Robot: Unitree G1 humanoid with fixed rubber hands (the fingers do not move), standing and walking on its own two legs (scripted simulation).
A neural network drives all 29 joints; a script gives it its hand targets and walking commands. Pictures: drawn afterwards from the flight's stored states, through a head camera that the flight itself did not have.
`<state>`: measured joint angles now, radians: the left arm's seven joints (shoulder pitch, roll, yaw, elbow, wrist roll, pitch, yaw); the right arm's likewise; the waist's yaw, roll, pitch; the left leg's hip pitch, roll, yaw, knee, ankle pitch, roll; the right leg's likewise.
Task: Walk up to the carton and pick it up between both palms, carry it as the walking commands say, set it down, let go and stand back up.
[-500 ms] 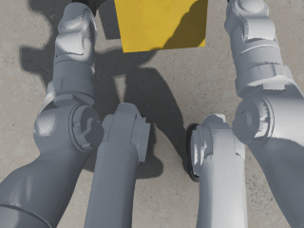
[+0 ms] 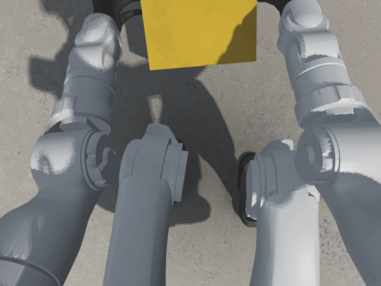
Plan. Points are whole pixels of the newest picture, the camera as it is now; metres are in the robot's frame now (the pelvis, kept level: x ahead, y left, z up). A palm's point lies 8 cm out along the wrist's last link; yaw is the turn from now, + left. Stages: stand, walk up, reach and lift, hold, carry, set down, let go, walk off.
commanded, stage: set down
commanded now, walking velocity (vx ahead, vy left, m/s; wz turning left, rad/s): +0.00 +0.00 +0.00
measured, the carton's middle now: (200, 18) +0.51 +0.07 -0.28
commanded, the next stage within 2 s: none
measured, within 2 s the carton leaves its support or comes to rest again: neither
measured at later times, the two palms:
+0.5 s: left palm (107, 20) +0.48 +0.22 -0.19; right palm (304, 12) +0.52 -0.10 -0.21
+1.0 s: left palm (86, 10) +0.49 +0.23 -0.15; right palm out of the picture +0.53 -0.10 -0.15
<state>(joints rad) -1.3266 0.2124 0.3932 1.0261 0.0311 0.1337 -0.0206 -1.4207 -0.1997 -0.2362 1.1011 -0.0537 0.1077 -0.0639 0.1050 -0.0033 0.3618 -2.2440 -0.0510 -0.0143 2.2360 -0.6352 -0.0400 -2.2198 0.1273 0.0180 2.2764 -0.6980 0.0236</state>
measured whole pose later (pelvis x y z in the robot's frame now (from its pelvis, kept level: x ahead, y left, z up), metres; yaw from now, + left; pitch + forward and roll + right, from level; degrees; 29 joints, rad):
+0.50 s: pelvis -0.02 +0.00 -0.01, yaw +0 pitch +32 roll +1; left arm -1.44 0.30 0.24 1.23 -0.14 0.02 0.08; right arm -1.49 -0.31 -0.04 1.21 0.14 0.06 -0.10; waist 0.09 0.03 0.47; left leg -2.23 -0.03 0.01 2.25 -0.58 -0.01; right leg -2.19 0.09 0.01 2.29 -0.65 0.02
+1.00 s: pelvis -0.04 +0.00 +0.01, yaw +1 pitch +29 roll -1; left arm -1.41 0.35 0.13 0.97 -0.28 0.11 0.14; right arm -1.48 -0.37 0.00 1.00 0.26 0.15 -0.14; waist 0.08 0.00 0.52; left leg -2.16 -0.02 0.00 2.17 -0.52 0.01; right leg -2.11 0.05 -0.02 2.21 -0.61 0.00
